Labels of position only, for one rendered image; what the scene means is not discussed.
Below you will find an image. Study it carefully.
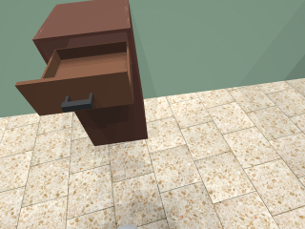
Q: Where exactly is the drawer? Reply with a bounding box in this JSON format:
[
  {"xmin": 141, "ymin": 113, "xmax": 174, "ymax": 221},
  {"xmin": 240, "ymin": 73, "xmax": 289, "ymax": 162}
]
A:
[{"xmin": 15, "ymin": 40, "xmax": 134, "ymax": 116}]

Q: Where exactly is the cabinet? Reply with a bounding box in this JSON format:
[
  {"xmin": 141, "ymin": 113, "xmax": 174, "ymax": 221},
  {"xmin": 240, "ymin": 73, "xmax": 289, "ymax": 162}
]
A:
[{"xmin": 32, "ymin": 0, "xmax": 148, "ymax": 146}]

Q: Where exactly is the handle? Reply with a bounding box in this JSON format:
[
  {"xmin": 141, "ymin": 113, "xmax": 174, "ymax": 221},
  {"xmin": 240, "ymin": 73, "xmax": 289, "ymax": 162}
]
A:
[{"xmin": 60, "ymin": 93, "xmax": 93, "ymax": 113}]

